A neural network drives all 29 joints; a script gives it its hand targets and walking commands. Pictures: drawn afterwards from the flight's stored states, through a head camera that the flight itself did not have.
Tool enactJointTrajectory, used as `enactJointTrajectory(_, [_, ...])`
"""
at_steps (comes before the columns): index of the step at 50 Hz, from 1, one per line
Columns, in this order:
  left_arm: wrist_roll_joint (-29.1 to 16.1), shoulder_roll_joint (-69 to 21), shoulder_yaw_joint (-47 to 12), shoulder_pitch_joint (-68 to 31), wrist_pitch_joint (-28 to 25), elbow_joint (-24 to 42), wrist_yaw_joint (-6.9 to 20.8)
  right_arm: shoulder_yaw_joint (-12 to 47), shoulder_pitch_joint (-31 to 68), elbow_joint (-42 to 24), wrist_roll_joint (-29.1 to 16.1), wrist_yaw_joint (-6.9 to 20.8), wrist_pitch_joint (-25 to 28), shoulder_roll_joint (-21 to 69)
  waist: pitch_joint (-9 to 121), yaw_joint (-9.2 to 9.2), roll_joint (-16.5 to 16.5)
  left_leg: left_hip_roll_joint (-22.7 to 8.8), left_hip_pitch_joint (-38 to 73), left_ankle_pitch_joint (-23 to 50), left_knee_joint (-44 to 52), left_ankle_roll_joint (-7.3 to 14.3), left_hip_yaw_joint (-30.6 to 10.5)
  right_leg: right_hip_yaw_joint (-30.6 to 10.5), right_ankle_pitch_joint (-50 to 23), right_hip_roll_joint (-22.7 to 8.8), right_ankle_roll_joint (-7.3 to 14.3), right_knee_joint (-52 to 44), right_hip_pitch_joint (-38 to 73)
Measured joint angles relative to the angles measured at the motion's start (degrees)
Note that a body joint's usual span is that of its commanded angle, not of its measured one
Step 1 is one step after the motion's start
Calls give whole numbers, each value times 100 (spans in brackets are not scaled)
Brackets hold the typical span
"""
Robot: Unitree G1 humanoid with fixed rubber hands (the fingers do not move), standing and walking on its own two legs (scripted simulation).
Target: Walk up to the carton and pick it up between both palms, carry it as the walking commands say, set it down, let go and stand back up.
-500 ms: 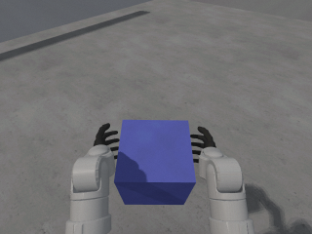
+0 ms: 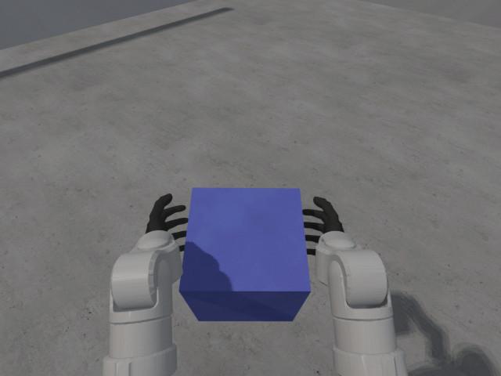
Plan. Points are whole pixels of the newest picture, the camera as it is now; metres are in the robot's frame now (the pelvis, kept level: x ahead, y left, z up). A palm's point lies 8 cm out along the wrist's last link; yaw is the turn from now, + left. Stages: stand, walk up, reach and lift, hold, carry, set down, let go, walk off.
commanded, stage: carry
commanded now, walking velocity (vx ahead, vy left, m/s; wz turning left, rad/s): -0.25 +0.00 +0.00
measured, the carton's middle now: (245, 259) +0.33 +0.03 +0.03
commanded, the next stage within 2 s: none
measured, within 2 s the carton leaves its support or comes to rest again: neither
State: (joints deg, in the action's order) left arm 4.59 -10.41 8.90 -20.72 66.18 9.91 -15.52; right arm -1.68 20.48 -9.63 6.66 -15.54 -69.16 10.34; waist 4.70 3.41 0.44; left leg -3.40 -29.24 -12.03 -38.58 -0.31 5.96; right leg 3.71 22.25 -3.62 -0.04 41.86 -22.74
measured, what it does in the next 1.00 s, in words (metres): walks backwards: left foot, then right foot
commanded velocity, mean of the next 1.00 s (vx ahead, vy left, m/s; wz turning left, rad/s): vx -0.25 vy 0.00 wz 0.00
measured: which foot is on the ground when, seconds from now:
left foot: down 0.00-0.00, up 0.02-0.24, down 0.26-0.56, up 0.58-0.80, down 0.82-1.00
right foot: down 0.00-0.28, up 0.30-0.50, down 0.52-0.84, up 0.86-1.00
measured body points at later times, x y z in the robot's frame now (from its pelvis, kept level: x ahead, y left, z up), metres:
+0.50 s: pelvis -0.21 +0.00 +0.00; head -0.22 +0.00 +0.45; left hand +0.07 +0.17 +0.09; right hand +0.09 -0.09 +0.09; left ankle -0.10 +0.13 -0.71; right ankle -0.21 -0.11 -0.70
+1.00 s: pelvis -0.43 +0.02 +0.01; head -0.43 +0.04 +0.46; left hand -0.16 +0.19 +0.07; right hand -0.14 -0.07 +0.07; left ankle -0.39 +0.13 -0.71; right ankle -0.40 -0.11 -0.65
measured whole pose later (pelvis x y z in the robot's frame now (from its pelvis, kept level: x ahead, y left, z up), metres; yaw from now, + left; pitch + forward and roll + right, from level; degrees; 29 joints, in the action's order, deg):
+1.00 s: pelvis -0.43 +0.02 +0.01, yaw +3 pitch +2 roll -1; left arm 4.5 -8.4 5.2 -13.6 67.5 11.9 -14.6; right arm 1.4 12.5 -11.6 3.3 -13.6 -70.3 8.3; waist 1.1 1.4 0.6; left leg -3.5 -24.2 -15.2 -37.8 1.3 5.0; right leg 3.0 26.1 -2.3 -1.9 63.2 -34.6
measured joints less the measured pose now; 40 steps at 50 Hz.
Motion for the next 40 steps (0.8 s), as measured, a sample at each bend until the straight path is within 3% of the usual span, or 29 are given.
enactJointTrajectory(2, [-58, -20, -112, -27, -108, -49, 41, -128, 58, 6, 163, -58, 137, 19, -126, 23, -327, -136, -182, -53, -137, -60, -151, 126, -180, 175, 129, -212, -63])
enactJointTrajectory(4, [-68, -13, -244, -18, -79, -234, 80, -220, -151, -12, 132, 23, 166, -46, -184, -101, -230, 41, -323, -1128, -666, -131, -123, 183, -403, 0, 97, -215, -158])
enactJointTrajectory(6, [-69, 8, -345, 42, -14, -390, 149, -231, -389, -4, 39, 41, 149, -117, -229, -216, -70, 132, -356, -1540, -1235, -164, -60, 211, -587, -160, 73, -291, -199])
enactJointTrajectory(9, [-42, 56, -439, 183, 71, -195, 163, -154, -534, -143, -165, -7, 117, -156, -314, -383, 97, 189, -69, -1356, -1263, -126, -97, 150, -880, -234, 62, -396, -368])
enactJointTrajectory(13, [102, 7, -386, 30, -44, 221, 61, -121, -336, -625, -304, -56, 113, -106, -389, -672, 115, 176, 626, -723, -64, 15, -53, 201, -1220, -231, 28, -308, -845])
enactJointTrajectory(14, [129, -15, -322, -38, -90, 276, 58, -103, -276, -644, -287, -67, 167, -85, -463, -705, 289, 291, 598, -648, 50, 110, 8, 133, -1328, -338, -6, -312, -929])
enactJointTrajectory(15, [143, -20, -274, -46, -105, 314, 72, -79, -232, -611, -263, -67, 192, -70, -534, -677, 422, 357, 570, -502, 94, 155, 76, 44, -1314, -382, -33, -307, -985])
enactJointTrajectory(16, [159, 1, -263, 16, -109, 308, 91, -45, -214, -538, -239, -51, 181, -64, -556, -643, 409, 317, 517, -370, 96, 169, 88, 1, -787, -309, -78, -131, -1055])
enactJointTrajectory(18, [155, 81, -307, 266, -64, 242, 120, 52, -277, -315, -214, 14, 105, -83, -480, -560, 196, 112, 382, -194, 65, 165, 38, -7, 304, -62, -136, 700, -1209])
enactJointTrajectory(19, [137, 118, -345, 393, -10, 202, 114, 98, -350, -216, -214, 61, 58, -103, -421, -509, 84, 26, 333, -121, 73, 163, 3, 7, 506, 28, -139, 1143, -1226])
enactJointTrajectory(22, [26, 169, -379, 582, 162, 135, 69, 193, -575, -121, -234, 171, -66, -161, -233, -274, -89, -80, 211, 130, 178, 142, -21, 42, 471, 98, -50, 1612, -897])
enactJointTrajectory(26, [-151, 108, -242, 339, 196, 330, 10, 164, -451, -306, -130, 110, -19, -131, -101, 0, -71, -25, -127, 571, 334, 135, 112, 89, 172, 13, 39, 228, 76])
enactJointTrajectory(28, [-200, 52, -298, 180, 81, 259, 42, 27, -354, -324, 34, 25, 94, -110, -179, 41, -338, -133, -288, 396, 316, 41, 1, 197, -319, 145, -17, -126, 120])
enactJointTrajectory(31, [-122, 38, -437, 128, 90, -71, 127, -73, -582, -247, 54, 79, 135, -161, -166, -74, -92, 100, -683, -1128, -1033, -158, -90, 209, -472, -107, 57, -233, -15])
enactJointTrajectory(34, [-51, 87, -502, 293, 155, -258, 202, -14, -711, -59, -39, 31, 40, -195, -139, -249, 143, 168, -593, -1208, -2066, -224, -201, 105, -837, -247, 47, -535, -80])
enactJointTrajectory(37, [-5, 96, -573, 322, 154, -41, 181, -29, -672, -303, -158, -26, -24, -190, -153, -496, 129, 148, -180, -1101, -1955, -238, -287, 114, -1186, -258, 31, -690, -340])
enactJointTrajectory(40, [94, 6, -521, 38, 67, 214, 88, -138, -448, -656, -231, -86, 31, -138, -214, -673, 42, 158, 439, -1115, -982, -178, -206, 189, -1476, -268, -14, -661, -769])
